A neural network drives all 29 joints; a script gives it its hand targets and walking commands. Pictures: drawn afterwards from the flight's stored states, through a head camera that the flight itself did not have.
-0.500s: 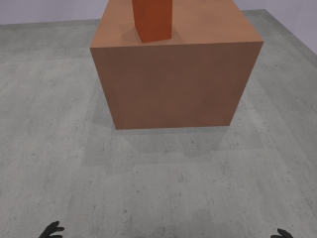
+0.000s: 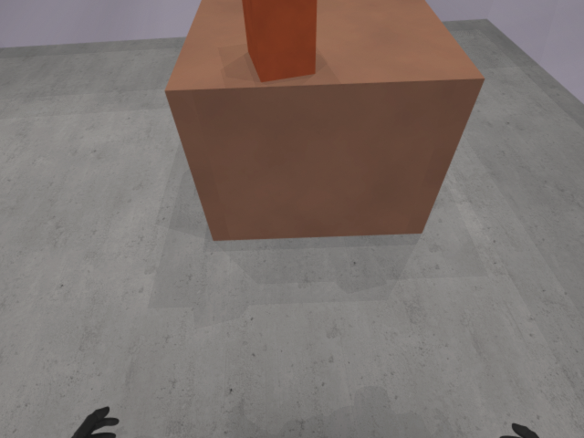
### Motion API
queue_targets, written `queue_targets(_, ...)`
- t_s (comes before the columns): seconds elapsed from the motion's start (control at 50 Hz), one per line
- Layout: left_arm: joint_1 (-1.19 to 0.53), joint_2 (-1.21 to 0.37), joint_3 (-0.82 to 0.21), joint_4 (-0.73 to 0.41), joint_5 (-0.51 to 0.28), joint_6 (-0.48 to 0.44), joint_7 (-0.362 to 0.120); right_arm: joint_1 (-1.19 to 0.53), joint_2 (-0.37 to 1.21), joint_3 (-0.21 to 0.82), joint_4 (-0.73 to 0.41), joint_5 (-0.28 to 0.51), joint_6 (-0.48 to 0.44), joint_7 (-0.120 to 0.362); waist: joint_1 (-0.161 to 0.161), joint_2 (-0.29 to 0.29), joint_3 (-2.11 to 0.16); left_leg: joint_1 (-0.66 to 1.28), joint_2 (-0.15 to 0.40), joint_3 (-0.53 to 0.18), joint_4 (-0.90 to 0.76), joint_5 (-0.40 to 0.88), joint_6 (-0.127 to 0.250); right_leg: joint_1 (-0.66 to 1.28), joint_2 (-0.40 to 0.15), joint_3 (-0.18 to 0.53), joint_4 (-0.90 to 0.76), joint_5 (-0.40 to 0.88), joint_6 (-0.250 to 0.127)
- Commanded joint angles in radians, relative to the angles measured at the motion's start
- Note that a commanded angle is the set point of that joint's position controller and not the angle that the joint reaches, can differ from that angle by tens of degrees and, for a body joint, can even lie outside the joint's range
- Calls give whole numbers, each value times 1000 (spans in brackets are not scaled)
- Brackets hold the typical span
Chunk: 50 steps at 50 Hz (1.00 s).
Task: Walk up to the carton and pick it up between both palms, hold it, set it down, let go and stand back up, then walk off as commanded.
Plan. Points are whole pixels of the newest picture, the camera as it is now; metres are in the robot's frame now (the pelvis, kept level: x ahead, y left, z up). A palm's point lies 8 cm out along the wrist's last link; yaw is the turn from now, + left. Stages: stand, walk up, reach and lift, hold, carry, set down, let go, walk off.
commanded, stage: stand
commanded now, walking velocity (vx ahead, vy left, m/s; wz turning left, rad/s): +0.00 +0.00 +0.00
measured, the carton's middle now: (277, 16) +1.15 +0.06 +0.09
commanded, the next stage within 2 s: none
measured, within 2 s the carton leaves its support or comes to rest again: neither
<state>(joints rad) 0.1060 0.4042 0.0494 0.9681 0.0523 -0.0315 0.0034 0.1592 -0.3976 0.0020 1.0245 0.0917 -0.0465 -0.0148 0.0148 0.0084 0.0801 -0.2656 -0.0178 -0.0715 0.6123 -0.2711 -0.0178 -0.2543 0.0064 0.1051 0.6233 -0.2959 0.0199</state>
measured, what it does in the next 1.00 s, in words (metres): stands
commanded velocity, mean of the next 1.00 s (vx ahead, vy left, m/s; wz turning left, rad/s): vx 0.00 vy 0.00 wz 0.00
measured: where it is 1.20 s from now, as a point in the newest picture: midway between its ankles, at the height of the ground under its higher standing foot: outside the picture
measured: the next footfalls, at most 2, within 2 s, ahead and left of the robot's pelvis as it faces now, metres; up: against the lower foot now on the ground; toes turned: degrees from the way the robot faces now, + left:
none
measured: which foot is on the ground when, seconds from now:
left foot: down 0.00-1.00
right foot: down 0.00-1.00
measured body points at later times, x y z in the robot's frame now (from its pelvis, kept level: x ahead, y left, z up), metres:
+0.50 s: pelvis +0.00 +0.00 +0.00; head +0.00 +0.00 +0.45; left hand +0.12 +0.33 -0.10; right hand +0.09 -0.32 -0.12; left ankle +0.04 +0.13 -0.73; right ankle +0.03 -0.14 -0.73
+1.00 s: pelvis +0.00 +0.00 +0.00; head +0.00 +0.00 +0.45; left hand +0.12 +0.33 -0.10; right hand +0.09 -0.32 -0.12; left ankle +0.04 +0.13 -0.73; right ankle +0.03 -0.14 -0.73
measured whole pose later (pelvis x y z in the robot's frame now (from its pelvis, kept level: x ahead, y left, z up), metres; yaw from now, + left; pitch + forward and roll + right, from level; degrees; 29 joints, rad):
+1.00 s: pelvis +0.00 +0.00 +0.00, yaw +0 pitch -5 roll +0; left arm 0.10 0.40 0.05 0.97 0.05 -0.03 0.00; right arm 0.16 -0.40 0.00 1.03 0.09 -0.04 -0.01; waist 0.01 0.01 0.08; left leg -0.24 -0.01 -0.07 0.58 -0.26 -0.02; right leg -0.23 0.01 0.11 0.59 -0.28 0.02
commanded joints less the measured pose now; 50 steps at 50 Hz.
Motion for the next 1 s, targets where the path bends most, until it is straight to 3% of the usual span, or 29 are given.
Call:
queue_targets(0.0,-44,179,29,5,-56,-2,-6,-104,-194,-35,-39,-114,0,10,-3,-6,-110,54,121,-99,-209,69,67,35,-93,89,-227,75,-63)
queue_targets(0.12,-47,177,27,2,-53,-5,-6,-111,-194,-37,-45,-111,0,10,-5,-30,-126,81,118,-90,-195,113,67,44,-98,85,-235,102,-63)
queue_targets(0.22,-53,185,31,0,-54,-2,-6,-113,-197,-37,-43,-113,0,10,-4,4,-119,87,123,-87,-197,121,69,31,-97,85,-241,102,-59)
queue_targets(0.28,-44,171,26,4,-56,-5,-6,-116,-192,-36,-42,-112,1,9,-2,-28,-122,81,120,-85,-199,117,66,43,-97,87,-241,95,-60)
queue_targets(0.38,-42,172,25,6,-56,-2,-6,-112,-187,-33,-42,-113,0,9,-4,3,-119,93,119,-84,-197,120,66,34,-101,95,-244,81,-64)
queue_targets(0.44,-47,180,29,2,-58,-1,-4,-100,-190,-31,-36,-113,2,9,-3,-21,-119,82,119,-85,-198,135,63,50,-99,89,-251,106,-60)
queue_targets(0.6,-40,168,28,4,-58,-1,-6,-117,-199,-35,-44,-118,2,10,-2,-3,-116,79,122,-94,-215,69,67,47,-99,89,-253,71,-59)
queue_targets(0.62,-49,180,30,4,-53,-1,-7,-110,-195,-35,-41,-114,4,9,-4,-28,-108,72,118,-80,-212,87,63,45,-100,91,-254,85,-61)
queue_targets(0.66,-52,163,22,-5,-56,-1,-7,-116,-187,-29,-46,-114,2,10,1,-6,-105,74,122,-85,-217,104,65,43,-99,85,-249,88,-58)
queue_targets(0.78,-45,178,27,8,-54,-4,-5,-100,-192,-35,-35,-116,2,8,-4,-27,-141,118,114,-64,-190,166,67,53,-111,97,-251,132,-63)
queue_targets(0.98,-50,176,31,2,-54,1,-4,-114,-189,-34,-42,-112,5,11,-4,-10,-122,91,120,-79,-205,118,65,47,-99,83,-251,92,-62)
